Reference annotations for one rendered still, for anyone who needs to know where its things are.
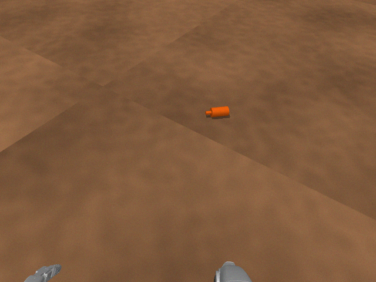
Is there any left robot hand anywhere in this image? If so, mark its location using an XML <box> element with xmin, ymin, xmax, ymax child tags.
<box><xmin>24</xmin><ymin>264</ymin><xmax>62</xmax><ymax>282</ymax></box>

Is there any bottle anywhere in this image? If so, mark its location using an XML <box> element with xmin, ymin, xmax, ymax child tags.
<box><xmin>205</xmin><ymin>106</ymin><xmax>229</xmax><ymax>117</ymax></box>

